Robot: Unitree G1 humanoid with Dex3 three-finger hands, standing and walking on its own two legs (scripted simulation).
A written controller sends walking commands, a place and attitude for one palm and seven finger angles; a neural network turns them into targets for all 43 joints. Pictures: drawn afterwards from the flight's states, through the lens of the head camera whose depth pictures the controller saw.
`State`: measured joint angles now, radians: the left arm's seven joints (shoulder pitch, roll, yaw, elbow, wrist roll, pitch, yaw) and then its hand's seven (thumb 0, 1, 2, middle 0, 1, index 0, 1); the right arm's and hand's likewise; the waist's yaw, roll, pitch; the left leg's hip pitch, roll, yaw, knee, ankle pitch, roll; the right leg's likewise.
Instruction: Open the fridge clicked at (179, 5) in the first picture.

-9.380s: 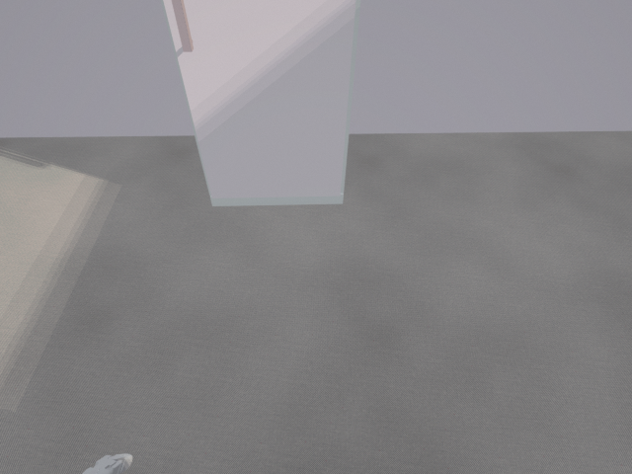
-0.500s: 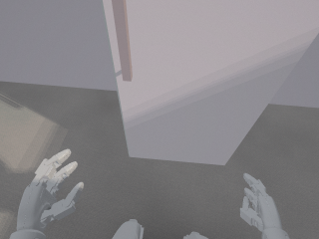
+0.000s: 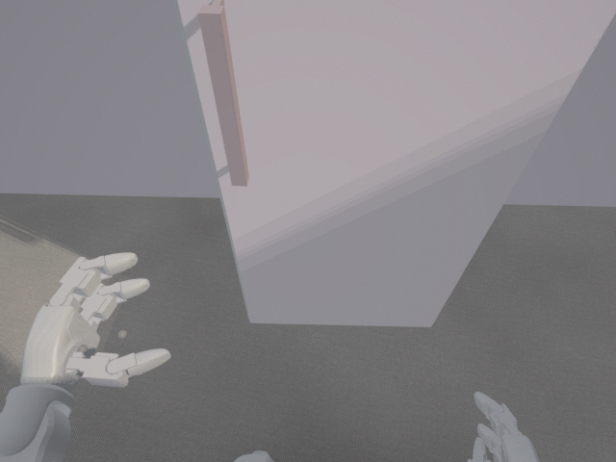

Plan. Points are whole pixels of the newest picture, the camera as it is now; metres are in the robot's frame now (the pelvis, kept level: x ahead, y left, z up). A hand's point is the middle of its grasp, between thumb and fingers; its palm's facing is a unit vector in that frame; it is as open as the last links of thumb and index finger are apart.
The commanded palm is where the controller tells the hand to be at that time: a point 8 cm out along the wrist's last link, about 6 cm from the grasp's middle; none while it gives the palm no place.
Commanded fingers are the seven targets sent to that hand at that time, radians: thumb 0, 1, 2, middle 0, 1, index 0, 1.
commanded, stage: raise the hand to about handle height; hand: left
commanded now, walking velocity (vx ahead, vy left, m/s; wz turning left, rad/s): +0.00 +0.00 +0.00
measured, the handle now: (231, 103) +0.58 +0.17 +0.17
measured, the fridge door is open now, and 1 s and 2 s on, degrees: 0 0 0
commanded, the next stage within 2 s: move the hooked fingers beside the handle in 1.10 s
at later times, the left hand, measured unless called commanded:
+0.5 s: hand (72, 262) +0.28 +0.27 +0.16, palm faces +0.11 -0.99 -0.04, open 13.9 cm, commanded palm +0.25 +0.32 +0.16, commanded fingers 0.00 -0.50 0.30 -0.30 -1.20 -0.30 -1.20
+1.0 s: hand (79, 247) +0.29 +0.27 +0.17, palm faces +0.12 -0.99 -0.02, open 14.0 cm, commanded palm +0.25 +0.31 +0.17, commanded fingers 0.00 -0.50 0.30 -0.30 -1.20 -0.30 -1.20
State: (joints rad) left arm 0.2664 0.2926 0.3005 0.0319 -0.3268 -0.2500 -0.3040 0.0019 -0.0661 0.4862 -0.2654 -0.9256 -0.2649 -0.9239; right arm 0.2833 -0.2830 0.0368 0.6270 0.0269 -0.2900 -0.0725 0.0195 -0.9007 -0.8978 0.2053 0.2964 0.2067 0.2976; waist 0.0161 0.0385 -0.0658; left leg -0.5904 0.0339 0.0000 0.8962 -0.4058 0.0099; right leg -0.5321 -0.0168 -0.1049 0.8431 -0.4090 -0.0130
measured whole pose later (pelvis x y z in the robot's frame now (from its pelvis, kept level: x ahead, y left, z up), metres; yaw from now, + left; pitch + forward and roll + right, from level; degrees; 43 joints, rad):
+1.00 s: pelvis +0.01 -0.01 +0.03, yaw -1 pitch -2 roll -1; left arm -0.05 0.38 0.44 0.22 -0.32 -0.01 -0.38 -0.01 -0.50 0.30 -0.30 -1.20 -0.30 -1.20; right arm 0.24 -0.27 0.08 0.63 0.05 -0.26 -0.11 0.02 -0.90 -0.90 0.20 0.30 0.21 0.30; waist 0.05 0.04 -0.02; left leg -0.27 0.03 0.03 0.59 -0.29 0.00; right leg -0.23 0.00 -0.08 0.55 -0.29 -0.02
